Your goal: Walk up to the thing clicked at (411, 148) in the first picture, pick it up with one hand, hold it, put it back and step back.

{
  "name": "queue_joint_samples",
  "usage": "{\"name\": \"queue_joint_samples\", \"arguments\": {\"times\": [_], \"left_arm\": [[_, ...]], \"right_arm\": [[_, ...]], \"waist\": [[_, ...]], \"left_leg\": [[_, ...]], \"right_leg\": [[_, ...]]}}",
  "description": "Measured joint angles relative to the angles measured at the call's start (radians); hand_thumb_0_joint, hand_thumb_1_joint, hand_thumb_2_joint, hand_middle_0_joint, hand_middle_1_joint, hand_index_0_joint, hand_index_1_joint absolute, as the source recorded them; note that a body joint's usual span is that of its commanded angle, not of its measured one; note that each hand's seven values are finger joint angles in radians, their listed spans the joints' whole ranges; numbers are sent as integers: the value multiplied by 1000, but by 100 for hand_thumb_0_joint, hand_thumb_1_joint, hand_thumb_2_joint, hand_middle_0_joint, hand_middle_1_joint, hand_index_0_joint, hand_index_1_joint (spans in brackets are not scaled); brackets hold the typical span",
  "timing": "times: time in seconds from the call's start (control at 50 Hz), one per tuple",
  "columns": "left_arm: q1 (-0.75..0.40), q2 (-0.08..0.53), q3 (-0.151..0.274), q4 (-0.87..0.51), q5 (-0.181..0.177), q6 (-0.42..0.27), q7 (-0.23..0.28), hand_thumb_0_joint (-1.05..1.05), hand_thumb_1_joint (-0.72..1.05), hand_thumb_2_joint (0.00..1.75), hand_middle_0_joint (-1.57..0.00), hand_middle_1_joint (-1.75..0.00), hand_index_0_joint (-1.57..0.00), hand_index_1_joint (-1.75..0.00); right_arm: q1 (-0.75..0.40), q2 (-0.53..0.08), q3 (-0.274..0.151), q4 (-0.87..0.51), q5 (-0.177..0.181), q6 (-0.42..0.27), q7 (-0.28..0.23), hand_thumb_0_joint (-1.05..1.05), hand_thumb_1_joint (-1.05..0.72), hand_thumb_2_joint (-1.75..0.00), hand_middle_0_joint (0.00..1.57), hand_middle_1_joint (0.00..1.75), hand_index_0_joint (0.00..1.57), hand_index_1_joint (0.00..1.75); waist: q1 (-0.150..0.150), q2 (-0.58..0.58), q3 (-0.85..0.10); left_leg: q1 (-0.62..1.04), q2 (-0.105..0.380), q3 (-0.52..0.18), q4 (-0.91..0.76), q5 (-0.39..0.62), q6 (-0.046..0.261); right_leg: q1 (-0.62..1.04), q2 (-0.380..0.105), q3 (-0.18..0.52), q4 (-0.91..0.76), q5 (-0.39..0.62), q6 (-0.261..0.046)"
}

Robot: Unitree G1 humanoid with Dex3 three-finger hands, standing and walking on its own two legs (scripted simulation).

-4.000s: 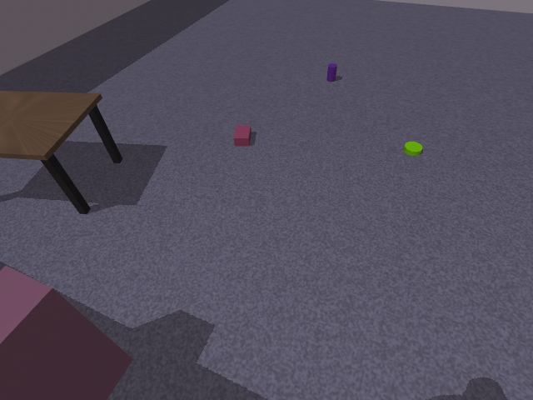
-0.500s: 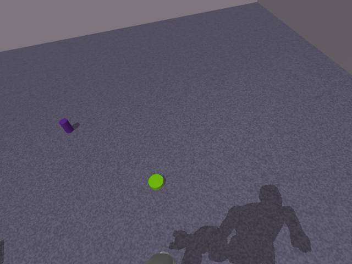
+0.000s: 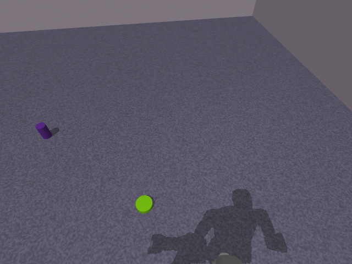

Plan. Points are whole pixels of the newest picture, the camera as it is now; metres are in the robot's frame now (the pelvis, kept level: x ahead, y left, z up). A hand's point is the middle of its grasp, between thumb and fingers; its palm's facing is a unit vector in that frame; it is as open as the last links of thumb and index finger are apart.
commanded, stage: walk up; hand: left
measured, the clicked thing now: (144, 204) +0.57 +0.22 -0.76
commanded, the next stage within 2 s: stand in 2.00 s
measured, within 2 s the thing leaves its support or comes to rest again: neither
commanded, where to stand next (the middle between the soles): +0.17 -0.01 m, yaw -1 degrees
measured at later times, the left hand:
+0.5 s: hand out of the picture +0.15 +0.26 -0.14, palm faces -0.02 -0.90 -0.43, open 7.4 cm
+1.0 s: hand out of the picture +0.14 +0.26 -0.15, palm faces +0.01 -0.93 -0.36, open 7.4 cm
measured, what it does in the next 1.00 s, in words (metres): walks ahead: right foot, then left foot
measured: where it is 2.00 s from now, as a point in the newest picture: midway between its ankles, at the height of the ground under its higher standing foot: outside the picture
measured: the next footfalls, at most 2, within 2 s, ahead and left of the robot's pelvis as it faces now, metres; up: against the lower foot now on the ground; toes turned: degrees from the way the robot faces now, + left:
right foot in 0.14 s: +0.17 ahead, -0.14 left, +0.00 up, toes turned -2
left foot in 0.52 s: +0.18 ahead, +0.13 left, +0.00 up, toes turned +0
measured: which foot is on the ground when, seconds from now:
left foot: down 0.00-0.16, up 0.18-0.50, down 0.52-1.00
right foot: up 0.00-0.12, down 0.14-1.00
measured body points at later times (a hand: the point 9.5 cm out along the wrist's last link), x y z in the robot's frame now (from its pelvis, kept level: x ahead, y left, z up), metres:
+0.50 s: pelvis +0.08 -0.01 -0.01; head +0.11 -0.03 +0.44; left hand +0.15 +0.30 -0.11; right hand +0.15 -0.33 -0.14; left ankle +0.14 +0.13 -0.73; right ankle +0.13 -0.14 -0.74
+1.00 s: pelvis +0.10 +0.00 +0.00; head +0.12 -0.01 +0.45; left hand +0.14 +0.31 -0.13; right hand +0.23 -0.29 -0.13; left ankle +0.14 +0.13 -0.74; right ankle +0.13 -0.14 -0.74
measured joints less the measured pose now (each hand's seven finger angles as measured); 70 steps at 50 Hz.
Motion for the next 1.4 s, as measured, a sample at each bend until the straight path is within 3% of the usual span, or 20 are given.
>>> {"name": "queue_joint_samples", "arguments": {"times": [0.08, 0.14, 0.18, 0.26, 0.32, 0.48, 0.56, 0.62, 0.72, 1.06, 1.4], "left_arm": [[-9, -12, 2, 13, 6, -4, -3, 0, 90, 90, -21, -30, -20, -30], [-14, -12, 4, 16, 10, -20, 9, 0, 90, 90, -21, -30, -20, -30], [-30, -31, 8, 19, 15, -32, 23, 0, 90, 90, -21, -30, -20, -30], [-44, -52, -8, -9, 7, -38, 28, 0, 90, 90, -21, -30, -21, -30], [-39, -66, -23, -19, 4, -38, 34, 0, 90, 90, -21, -30, -21, -30], [-44, -50, -26, -9, 16, -7, 40, 0, 90, 90, -21, -30, -21, -30], [-85, -30, -22, 21, 3, 25, 42, 0, 90, 90, -21, -30, -21, -30], [-106, -37, -27, 55, -8, 40, 43, 0, 90, 90, -21, -30, -21, -30], [-124, -41, -35, 116, -9, 31, 34, 0, 90, 90, -21, -30, -20, -30], [-151, -69, -43, 266, -3, 18, 30, 0, 90, 90, -21, -30, -20, -30], [-235, -89, -34, 267, 1, 24, 34, 0, 90, 90, -21, -30, -20, -30]], "right_arm": [[13, -19, -4, 0, -6, 15, 3, 0, -90, -90, 21, 30, 20, 30], [16, -28, -3, 6, -1, 34, -3, 0, -90, -90, 21, 30, 20, 30], [-1, -36, -3, 21, 7, 49, -12, 0, -90, -90, 21, 30, 20, 30], [-36, -23, 10, 38, 3, 68, -22, 1, -90, -90, 20, 30, 20, 29], [-56, -29, 8, 45, 5, 70, -20, 1, -90, -90, 20, 30, 20, 29], [-83, -29, 0, 95, -1, 74, -22, 0, -90, -90, 20, 30, 20, 30], [-102, -4, -1, 139, -11, 64, -32, 0, -90, -90, 20, 30, 20, 29], [-114, 13, 18, 155, -10, 60, -29, 0, -90, -90, 20, 30, 20, 29], [-154, 33, 42, 178, -2, 57, -26, 0, -90, -90, 21, 30, 20, 30], [-268, 30, 46, 259, 12, 57, -27, 0, -90, -90, 21, 30, 20, 30], [-241, 30, 38, 334, 3, 65, -32, 0, -90, -90, 20, 30, 20, 30]], "waist": [[-13, 29, -2], [-15, 53, -4], [-7, 105, 13], [18, 110, 32], [27, 122, 33], [34, 107, 13], [31, 39, 15], [25, 22, -1], [23, 8, -10], [43, 86, -28], [8, 52, -39]], "left_leg": [[20, 0, 9, 21, -47, -10], [1, 10, 5, 109, -119, -31], [-39, 46, -21, 234, -169, -17], [-161, -8, -66, 499, -267, -3], [-233, -4, -91, 540, -215, -10], [-216, 44, -102, 260, -81, -41], [-153, 11, -73, 162, -4, -52], [-152, 19, -75, 161, -12, -46], [-129, 29, -78, 130, -1, -48], [-31, 30, -83, -54, 72, -60], [23, 32, -70, -133, 96, -65]], "right_leg": [[27, -2, -22, -163, 66, 4], [102, 26, -34, -284, 142, -2], [118, 65, -55, -273, 115, -8], [135, 54, -48, -264, 86, -23], [168, 53, -48, -319, 104, -20], [183, 54, -59, -295, 68, -5], [152, 19, -45, -191, 6, 15], [161, 44, -27, -200, -72, -1], [214, 55, -29, -311, 70, 17], [309, 59, -40, -481, 124, 27], [350, 60, -30, -543, 143, 26]]}}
